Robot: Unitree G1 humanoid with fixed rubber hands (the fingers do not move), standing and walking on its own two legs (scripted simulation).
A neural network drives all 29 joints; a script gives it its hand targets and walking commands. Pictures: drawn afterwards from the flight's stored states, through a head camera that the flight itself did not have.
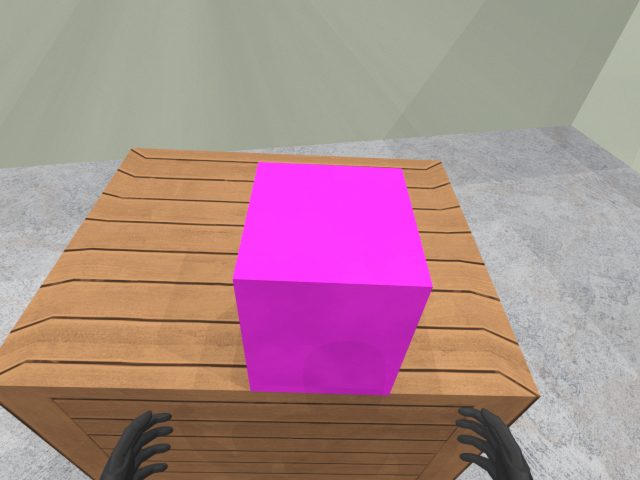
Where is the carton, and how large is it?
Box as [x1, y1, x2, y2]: [233, 162, 432, 395]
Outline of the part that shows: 258,162 233,275 233,284 250,390 388,395 432,287 401,169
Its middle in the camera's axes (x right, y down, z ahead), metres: +0.01 +0.07 +0.55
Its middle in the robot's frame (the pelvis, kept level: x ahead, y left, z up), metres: +0.38 +0.00 +0.05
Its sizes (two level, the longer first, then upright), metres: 0.210 0.200 0.250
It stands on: a pedestal, 0.71 m high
